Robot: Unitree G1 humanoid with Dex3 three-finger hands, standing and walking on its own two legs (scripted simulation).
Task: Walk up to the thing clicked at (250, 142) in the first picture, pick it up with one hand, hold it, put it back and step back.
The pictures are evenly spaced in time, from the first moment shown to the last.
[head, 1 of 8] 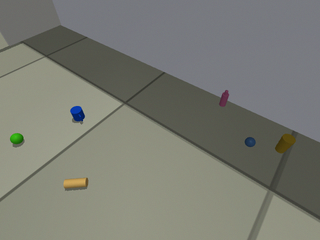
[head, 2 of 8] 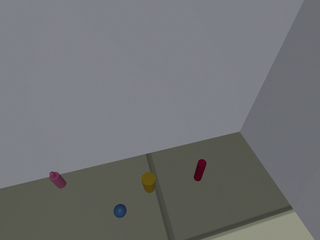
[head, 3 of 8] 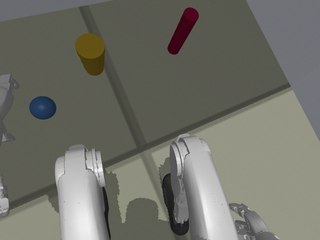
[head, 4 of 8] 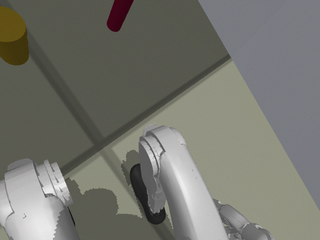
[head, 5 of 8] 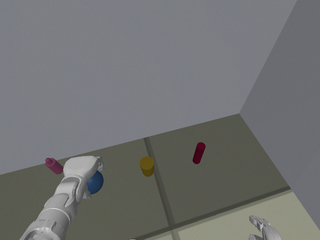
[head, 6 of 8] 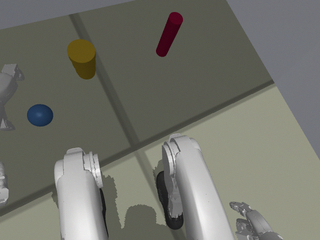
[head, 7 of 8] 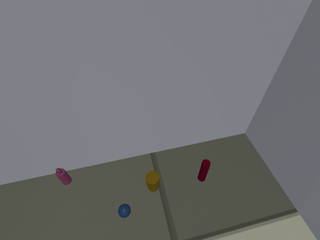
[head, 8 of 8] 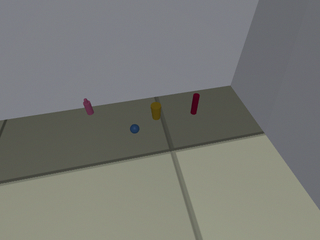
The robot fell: no
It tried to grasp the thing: yes
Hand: left
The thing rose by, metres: 0.66
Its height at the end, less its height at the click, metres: +0.00
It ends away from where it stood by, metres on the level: 0.01
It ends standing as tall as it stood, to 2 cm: yes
